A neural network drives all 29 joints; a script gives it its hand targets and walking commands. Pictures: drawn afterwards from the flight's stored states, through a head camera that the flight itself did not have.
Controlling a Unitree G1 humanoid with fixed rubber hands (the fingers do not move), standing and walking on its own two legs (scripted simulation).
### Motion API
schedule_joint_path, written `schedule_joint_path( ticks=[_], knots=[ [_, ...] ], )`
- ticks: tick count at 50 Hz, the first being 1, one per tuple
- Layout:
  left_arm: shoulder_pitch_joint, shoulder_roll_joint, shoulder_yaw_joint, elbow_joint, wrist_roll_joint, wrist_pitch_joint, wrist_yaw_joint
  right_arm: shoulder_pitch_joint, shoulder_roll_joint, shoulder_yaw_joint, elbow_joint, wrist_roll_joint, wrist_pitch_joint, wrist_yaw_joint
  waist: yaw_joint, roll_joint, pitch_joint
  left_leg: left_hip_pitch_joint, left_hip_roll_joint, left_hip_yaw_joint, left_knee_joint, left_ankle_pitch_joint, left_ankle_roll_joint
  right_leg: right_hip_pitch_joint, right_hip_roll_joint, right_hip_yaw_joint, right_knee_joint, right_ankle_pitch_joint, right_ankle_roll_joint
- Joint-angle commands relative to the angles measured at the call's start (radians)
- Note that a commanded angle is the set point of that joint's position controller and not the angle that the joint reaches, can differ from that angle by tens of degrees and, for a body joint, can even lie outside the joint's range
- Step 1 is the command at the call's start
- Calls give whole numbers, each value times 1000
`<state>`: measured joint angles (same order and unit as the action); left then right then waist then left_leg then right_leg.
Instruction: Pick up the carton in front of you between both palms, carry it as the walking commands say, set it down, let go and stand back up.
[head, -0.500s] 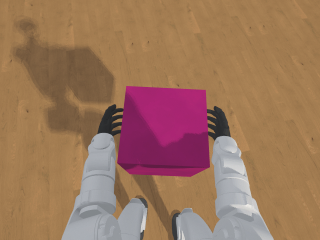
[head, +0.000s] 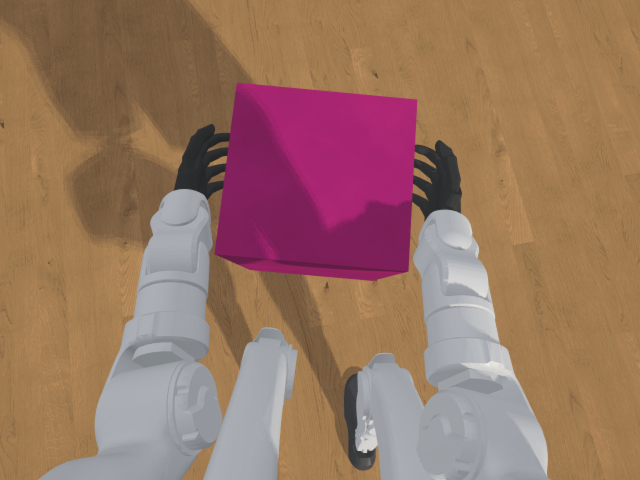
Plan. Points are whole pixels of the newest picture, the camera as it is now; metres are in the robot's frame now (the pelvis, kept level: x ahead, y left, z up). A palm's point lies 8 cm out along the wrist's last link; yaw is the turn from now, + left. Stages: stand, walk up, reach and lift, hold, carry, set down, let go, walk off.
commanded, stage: set down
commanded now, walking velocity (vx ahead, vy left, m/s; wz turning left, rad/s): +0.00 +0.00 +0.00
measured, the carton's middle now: (317, 201) +0.46 +0.06 -0.17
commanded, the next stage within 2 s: none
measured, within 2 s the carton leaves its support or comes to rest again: neither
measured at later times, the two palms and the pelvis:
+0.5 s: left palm (207, 190) +0.47 +0.24 -0.24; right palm (391, 208) +0.48 -0.06 -0.23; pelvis -0.03 +0.01 -0.12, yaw -4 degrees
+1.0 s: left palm (216, 191) +0.51 +0.26 -0.38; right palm (366, 212) +0.52 -0.04 -0.38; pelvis -0.04 +0.01 -0.20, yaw -5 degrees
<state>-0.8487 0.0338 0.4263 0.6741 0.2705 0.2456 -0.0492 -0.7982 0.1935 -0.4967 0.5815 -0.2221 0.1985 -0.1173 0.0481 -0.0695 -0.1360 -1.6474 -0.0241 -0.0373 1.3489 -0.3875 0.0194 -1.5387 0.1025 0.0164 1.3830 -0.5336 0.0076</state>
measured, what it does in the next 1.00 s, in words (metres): lowers itself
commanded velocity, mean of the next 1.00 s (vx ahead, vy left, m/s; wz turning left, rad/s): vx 0.00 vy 0.00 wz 0.00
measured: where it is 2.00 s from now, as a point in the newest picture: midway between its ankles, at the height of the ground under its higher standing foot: (315, 419)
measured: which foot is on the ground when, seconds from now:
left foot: down 0.00-1.00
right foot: down 0.00-1.00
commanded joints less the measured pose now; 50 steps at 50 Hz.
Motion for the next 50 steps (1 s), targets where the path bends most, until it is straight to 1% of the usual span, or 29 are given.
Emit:
schedule_joint_path(
  ticks=[1,6,11,17,20,24,28,33,38,42,44,46,48,50],
  knots=[
    [-572,-810,-486,17,-128,-26,-187,-636,795,526,58,92,-18,158,42,79,-880,686,-102,12,39,379,-27,32,110,-19,-36,232,40],
    [-669,-789,-518,0,-163,-9,-164,-755,756,550,29,131,-11,141,60,116,-987,725,-98,12,122,389,-43,-77,128,-46,64,182,40],
    [-759,-759,-519,5,-188,18,-153,-863,730,535,28,152,12,139,74,130,-1025,731,-89,-7,183,353,-51,-178,140,-70,149,137,41],
    [-847,-721,-479,52,-189,50,-162,-968,701,465,65,140,45,155,80,132,-964,671,-82,-35,250,270,-49,-312,141,-89,241,75,38],
    [-894,-693,-464,64,-190,58,-168,-1016,683,437,79,139,55,159,82,132,-943,642,-78,-39,285,251,-46,-361,139,-94,281,56,37],
    [-950,-645,-453,80,-194,62,-181,-1074,659,420,97,149,62,156,89,130,-916,588,-74,-30,336,244,-42,-391,137,-97,330,44,35],
    [-1006,-596,-449,89,-202,60,-198,-1125,637,418,114,165,64,146,101,125,-897,520,-70,-8,389,249,-37,-380,136,-97,375,43,34],
    [-1078,-544,-464,86,-231,51,-221,-1196,613,455,105,208,60,128,118,116,-911,465,-59,24,467,311,-30,-337,135,-95,430,68,36],
    [-1149,-495,-502,81,-287,40,-239,-1285,591,533,74,276,46,109,140,95,-947,461,-45,37,549,411,-23,-284,131,-92,492,115,36],
    [-1190,-454,-520,96,-326,37,-246,-1341,568,578,75,326,39,99,155,82,-937,472,-35,32,601,465,-14,-274,126,-91,541,136,32],
    [-1206,-445,-528,105,-342,37,-249,-1366,558,590,76,345,36,99,157,81,-930,487,-31,26,623,486,-10,-286,125,-93,563,138,28],
    [-1235,-449,-538,87,-370,34,-250,-1396,560,605,62,360,33,102,167,54,-932,449,-32,22,633,496,-6,-250,123,-90,587,161,22],
    [-1252,-441,-537,79,-392,31,-248,-1413,566,626,48,376,28,101,172,36,-951,493,-31,7,653,554,0,-265,123,-98,610,176,23],
    [-1233,-447,-527,93,-400,32,-245,-1407,571,632,47,385,23,104,175,39,-959,571,-31,-13,676,627,5,-332,121,-103,618,166,25]
  ],
)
